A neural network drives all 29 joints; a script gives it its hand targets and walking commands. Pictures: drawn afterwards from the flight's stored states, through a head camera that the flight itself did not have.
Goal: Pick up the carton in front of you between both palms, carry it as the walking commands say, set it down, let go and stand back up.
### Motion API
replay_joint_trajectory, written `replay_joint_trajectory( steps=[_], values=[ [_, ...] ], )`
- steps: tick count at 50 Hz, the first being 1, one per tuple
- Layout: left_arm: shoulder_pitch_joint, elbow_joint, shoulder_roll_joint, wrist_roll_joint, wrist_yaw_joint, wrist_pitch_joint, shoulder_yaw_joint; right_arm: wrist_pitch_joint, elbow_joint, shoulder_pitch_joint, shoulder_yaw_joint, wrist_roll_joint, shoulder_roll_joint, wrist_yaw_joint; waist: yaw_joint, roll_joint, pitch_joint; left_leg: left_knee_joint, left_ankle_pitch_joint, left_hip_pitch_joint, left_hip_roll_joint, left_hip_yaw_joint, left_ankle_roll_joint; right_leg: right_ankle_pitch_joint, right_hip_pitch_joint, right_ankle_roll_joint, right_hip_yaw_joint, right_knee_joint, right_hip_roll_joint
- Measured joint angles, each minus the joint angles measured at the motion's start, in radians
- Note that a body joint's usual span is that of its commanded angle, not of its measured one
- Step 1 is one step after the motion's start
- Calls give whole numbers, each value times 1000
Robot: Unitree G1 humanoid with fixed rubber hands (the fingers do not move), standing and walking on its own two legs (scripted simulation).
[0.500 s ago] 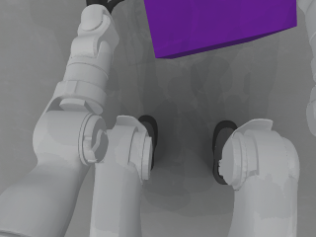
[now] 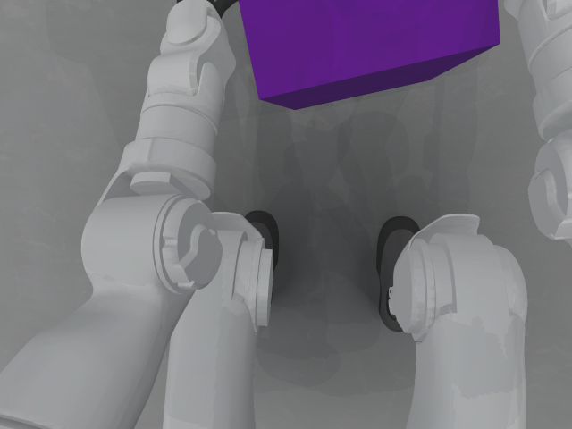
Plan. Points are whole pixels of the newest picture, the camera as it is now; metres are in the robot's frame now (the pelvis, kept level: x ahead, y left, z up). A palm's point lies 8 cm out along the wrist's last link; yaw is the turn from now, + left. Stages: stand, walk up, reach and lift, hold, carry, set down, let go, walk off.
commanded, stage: reach and lift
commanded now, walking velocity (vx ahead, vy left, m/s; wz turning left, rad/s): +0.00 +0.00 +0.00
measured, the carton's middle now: out of the picture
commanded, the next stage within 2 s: none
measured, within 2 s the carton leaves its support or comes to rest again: leaves its support in 0.16 s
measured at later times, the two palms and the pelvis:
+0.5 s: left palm out of the picture +0.51 +0.09 -0.03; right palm out of the picture +0.52 -0.21 -0.03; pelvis +0.00 +0.01 +0.05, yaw -5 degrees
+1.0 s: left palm out of the picture +0.49 +0.10 +0.12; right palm out of the picture +0.48 -0.20 +0.11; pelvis +0.02 +0.02 +0.17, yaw -6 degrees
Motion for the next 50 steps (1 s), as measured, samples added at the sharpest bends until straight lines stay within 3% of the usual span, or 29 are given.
replay_joint_trajectory(
  steps=[6, 12, 17, 20, 28, 34, 50],
  values=[
    [68, -76, 4, 8, -20, 44, 30, 40, -103, 92, -62, -41, 53, 1, -8, 9, -52, 24, -26, -15, -15, -20, -13, -23, -14, -8, -14, 20, 1],
    [171, -204, -35, -60, 18, 52, -7, 79, -225, 202, -33, -10, 80, -65, 1, 24, -114, 21, -35, -17, -39, -39, -25, -25, -17, 1, -13, 9, 16],
    [306, -350, -80, -73, 36, 70, -5, 132, -342, 286, -56, -18, 125, -77, -6, 24, -202, -15, -35, 3, -39, -50, -29, -3, 2, 30, 0, -42, 51],
    [357, -387, -112, -34, 23, 93, 28, 160, -363, 325, -110, -52, 159, -66, -9, 14, -278, -55, -26, 26, -30, -48, -20, 16, 23, 44, 9, -92, 69],
    [376, -378, -187, 179, -39, 167, 175, 197, -311, 368, -312, -234, 241, -18, 0, -25, -430, -212, 16, 108, -19, -43, 6, 72, 105, 57, 30, -262, 94],
    [409, -419, -200, 230, -66, 194, 190, 206, -360, 420, -391, -309, 296, -6, -4, -32, -479, -319, 47, 165, -28, -55, 8, 97, 169, 56, 31, -370, 89],
    [632, -514, -215, 171, -74, 210, 67, 244, -578, 703, -355, -248, 386, -30, -8, -24, -576, -524, 41, 412, -22, -76, 28, 86, 426, 55, 33, -585, 85]
  ],
)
